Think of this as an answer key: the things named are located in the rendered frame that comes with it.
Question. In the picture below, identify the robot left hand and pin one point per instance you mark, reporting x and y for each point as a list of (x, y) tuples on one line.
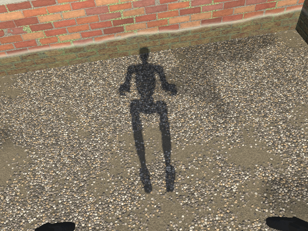
[(58, 226)]

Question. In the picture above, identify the robot right hand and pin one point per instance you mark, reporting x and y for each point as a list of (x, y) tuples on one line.
[(287, 224)]

